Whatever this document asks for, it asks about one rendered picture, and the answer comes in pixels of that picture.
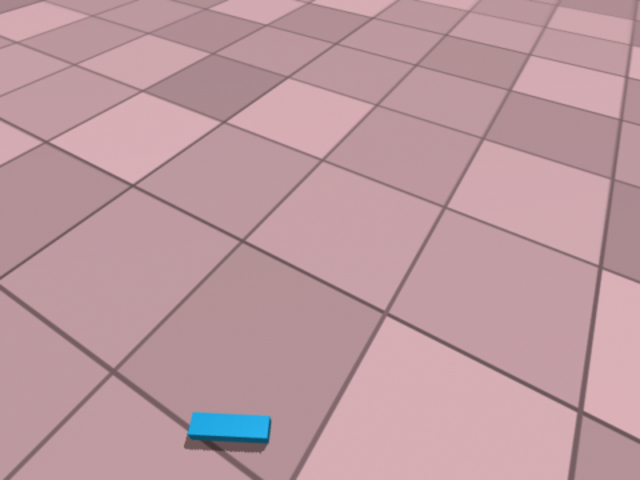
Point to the carton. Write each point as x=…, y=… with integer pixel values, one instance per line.
x=230, y=427

